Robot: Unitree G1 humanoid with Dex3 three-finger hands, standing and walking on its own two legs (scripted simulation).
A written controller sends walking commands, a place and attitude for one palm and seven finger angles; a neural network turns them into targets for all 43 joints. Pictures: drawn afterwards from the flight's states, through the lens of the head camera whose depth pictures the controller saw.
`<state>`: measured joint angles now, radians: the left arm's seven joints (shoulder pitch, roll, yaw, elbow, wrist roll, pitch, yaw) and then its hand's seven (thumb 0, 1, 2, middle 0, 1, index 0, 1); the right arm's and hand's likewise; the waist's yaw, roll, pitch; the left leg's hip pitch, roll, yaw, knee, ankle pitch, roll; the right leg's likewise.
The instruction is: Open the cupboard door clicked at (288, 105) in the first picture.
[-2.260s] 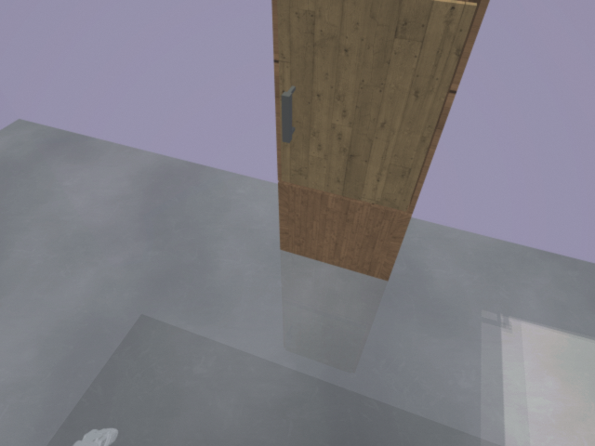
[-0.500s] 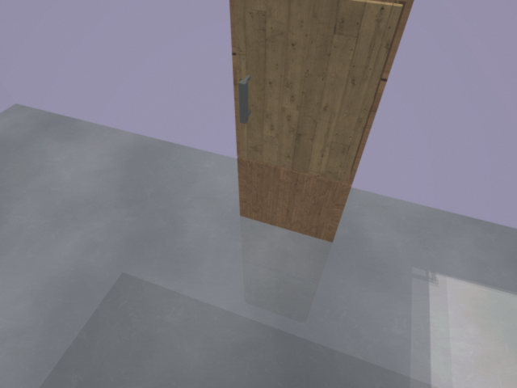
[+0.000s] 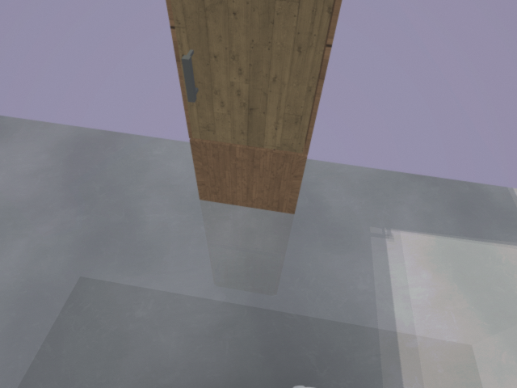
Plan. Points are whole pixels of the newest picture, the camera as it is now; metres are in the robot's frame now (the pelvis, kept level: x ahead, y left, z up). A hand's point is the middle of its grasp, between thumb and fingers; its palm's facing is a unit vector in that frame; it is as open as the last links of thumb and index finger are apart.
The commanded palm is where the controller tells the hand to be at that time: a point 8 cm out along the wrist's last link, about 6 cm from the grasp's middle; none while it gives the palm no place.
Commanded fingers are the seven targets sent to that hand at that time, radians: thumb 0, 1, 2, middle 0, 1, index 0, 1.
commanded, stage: take the last steps up to it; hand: left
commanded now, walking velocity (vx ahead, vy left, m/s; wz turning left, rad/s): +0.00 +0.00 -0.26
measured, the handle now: (191, 76) +0.97 +0.26 -0.06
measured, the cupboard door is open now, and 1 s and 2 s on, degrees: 0 0 0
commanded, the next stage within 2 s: come to a stop and stand still in 1.24 s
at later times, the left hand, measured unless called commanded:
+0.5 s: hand out of the picture +0.01 +0.18 -0.16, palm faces +0.04 -0.98 -0.18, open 7.4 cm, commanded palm none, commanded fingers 0.00 0.90 0.90 -0.20 -0.30 -0.20 -0.30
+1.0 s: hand (148, 288) +0.32 +0.24 -0.15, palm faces -0.05 -0.98 -0.20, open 7.4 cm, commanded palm none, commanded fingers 0.00 0.90 0.90 -0.20 -0.30 -0.20 -0.30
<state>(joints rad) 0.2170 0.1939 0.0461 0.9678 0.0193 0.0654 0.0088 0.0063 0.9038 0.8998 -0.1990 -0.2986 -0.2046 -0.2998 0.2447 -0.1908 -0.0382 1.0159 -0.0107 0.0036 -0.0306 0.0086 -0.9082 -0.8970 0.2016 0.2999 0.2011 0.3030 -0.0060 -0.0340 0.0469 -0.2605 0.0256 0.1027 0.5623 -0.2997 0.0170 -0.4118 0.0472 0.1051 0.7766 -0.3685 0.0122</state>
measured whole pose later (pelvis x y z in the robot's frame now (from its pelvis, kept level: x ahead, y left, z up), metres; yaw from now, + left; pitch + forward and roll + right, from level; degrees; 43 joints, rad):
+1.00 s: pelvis +0.21 +0.07 +0.00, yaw -5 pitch +0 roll +3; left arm 0.18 0.14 0.07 0.99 0.03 -0.01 -0.01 0.00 0.91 0.90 -0.19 -0.30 -0.20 -0.30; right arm 0.40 -0.10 -0.03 1.13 -0.03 -0.06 -0.01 0.01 -0.91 -0.90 0.20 0.30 0.20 0.30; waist -0.02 0.00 0.01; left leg -0.06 -0.03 0.19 0.39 -0.34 0.04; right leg -0.46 -0.10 -0.11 0.70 -0.26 0.00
